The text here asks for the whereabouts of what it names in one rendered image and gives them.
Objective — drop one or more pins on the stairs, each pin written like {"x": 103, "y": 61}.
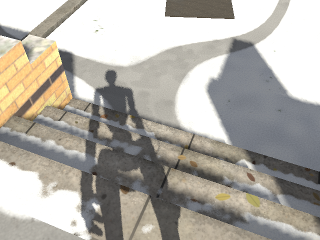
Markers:
{"x": 260, "y": 194}

